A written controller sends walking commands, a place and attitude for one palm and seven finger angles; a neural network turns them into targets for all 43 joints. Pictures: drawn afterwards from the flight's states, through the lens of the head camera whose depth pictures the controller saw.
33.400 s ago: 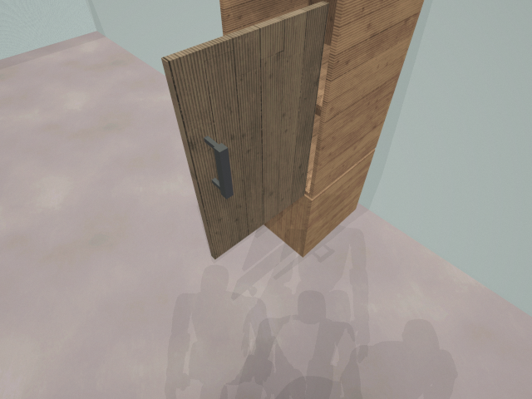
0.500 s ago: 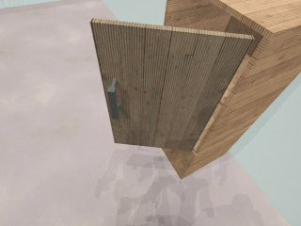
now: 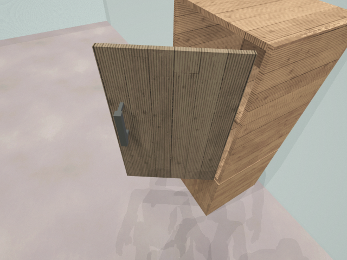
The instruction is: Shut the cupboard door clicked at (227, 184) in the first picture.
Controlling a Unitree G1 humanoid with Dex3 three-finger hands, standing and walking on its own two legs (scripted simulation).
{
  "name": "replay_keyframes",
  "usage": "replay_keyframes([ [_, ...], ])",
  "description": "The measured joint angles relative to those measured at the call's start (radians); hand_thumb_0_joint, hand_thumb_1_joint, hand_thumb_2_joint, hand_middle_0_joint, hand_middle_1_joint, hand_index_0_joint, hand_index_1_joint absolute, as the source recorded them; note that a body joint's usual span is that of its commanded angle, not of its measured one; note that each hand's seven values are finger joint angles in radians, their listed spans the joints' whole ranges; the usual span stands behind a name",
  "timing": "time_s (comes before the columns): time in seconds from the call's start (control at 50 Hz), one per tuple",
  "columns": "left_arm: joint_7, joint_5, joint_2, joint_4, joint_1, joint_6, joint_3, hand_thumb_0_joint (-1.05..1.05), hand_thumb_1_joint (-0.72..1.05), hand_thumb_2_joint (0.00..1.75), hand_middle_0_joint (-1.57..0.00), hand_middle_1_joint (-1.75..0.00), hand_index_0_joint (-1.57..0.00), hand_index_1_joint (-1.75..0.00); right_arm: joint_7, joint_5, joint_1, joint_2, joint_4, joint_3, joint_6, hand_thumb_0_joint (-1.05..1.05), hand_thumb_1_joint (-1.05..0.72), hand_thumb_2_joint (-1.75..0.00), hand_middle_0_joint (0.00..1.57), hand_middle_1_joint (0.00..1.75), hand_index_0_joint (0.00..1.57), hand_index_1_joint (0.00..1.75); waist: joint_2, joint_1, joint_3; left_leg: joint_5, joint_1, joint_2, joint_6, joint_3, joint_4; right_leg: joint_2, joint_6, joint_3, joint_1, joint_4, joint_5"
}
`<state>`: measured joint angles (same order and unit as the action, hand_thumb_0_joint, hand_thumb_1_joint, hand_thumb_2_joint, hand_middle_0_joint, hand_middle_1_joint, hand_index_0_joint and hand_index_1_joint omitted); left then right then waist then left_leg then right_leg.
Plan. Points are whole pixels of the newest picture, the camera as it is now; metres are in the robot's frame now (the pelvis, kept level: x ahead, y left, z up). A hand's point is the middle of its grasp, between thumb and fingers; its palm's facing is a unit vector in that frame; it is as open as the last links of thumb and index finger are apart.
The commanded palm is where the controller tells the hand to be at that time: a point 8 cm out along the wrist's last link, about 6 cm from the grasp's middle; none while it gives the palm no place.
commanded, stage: look again from close up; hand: left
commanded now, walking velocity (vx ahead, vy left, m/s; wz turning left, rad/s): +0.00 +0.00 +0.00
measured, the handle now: (123, 125) +0.48 +0.18 +0.01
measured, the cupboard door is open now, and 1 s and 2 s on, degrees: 57 57 57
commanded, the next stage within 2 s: shuffle to correct the standing spot in 0.54 s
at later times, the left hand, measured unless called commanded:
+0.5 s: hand out of the picture +0.03 +0.25 -0.17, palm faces +0.02 -0.96 -0.29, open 7.4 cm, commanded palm none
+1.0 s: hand out of the picture -0.06 +0.21 -0.18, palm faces +0.00 -0.98 -0.19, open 7.4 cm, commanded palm none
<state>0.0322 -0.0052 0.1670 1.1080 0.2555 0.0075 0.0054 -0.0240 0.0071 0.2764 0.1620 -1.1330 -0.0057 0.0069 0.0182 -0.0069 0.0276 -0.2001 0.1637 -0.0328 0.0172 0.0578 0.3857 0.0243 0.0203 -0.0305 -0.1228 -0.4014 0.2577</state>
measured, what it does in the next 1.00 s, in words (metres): stands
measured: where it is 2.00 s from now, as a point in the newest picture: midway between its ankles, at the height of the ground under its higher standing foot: outside the picture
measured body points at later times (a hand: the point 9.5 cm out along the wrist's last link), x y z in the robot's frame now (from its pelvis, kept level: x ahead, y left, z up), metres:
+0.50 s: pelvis -0.03 +0.03 -0.01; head -0.04 +0.03 +0.44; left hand +0.03 +0.30 -0.15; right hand +0.07 -0.23 -0.14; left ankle +0.00 +0.13 -0.74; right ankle -0.03 -0.11 -0.74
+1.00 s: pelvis -0.02 +0.02 -0.01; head -0.01 +0.02 +0.44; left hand -0.06 +0.26 -0.17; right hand -0.02 -0.22 -0.16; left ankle +0.00 +0.13 -0.74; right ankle -0.03 -0.11 -0.74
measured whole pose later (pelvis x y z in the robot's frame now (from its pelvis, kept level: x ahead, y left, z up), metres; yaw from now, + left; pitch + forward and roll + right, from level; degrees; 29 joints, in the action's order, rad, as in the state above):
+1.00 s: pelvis -0.02 +0.02 -0.01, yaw -1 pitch -1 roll +0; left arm 0.00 -0.03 0.19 1.07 0.40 0.02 0.01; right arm -0.01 0.02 0.28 0.18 -1.09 -0.03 0.01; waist 0.01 0.01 0.02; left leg -0.26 0.26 -0.02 -0.02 0.08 0.53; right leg -0.01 -0.01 -0.02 -0.22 -0.53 0.30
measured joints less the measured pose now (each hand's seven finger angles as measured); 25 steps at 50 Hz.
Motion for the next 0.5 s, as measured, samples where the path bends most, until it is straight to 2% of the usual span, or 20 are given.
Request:
replay_keyframes([
  [0.08,-0.005,-0.006,0.018,-0.052,0.014,-0.022,-0.016,0.01,0.92,0.90,-0.20,-0.30,-0.21,-0.30,0.007,0.009,0.025,0.015,0.047,-0.018,-0.010,0.00,-0.91,-0.90,0.20,0.30,0.20,0.30,-0.010,-0.014,0.019,-0.021,0.058,-0.002,-0.002,-0.020,0.075,0.001,0.003,0.020,-0.043,-0.059,0.022],
  [0.18,0.006,-0.008,0.040,-0.082,0.026,-0.027,-0.005,0.01,0.91,0.90,-0.20,-0.30,-0.21,-0.30,0.004,0.011,0.019,0.044,0.082,-0.036,-0.005,0.00,-0.91,-0.90,0.20,0.30,0.20,0.30,-0.027,-0.018,-0.004,-0.061,0.098,0.000,-0.007,-0.031,0.155,-0.001,-0.001,0.030,-0.069,-0.117,0.053],
  [0.5,-0.004,-0.014,0.100,-0.121,-0.027,-0.012,-0.007,0.01,0.91,0.90,-0.20,-0.30,-0.20,-0.30,0.022,0.010,-0.126,0.075,0.131,-0.015,-0.020,0.00,-0.91,-0.90,0.20,0.30,0.20,0.30,-0.021,0.012,-0.013,-0.023,0.093,0.029,-0.045,0.001,0.131,-0.032,-0.039,0.000,-0.080,-0.114,0.016],
])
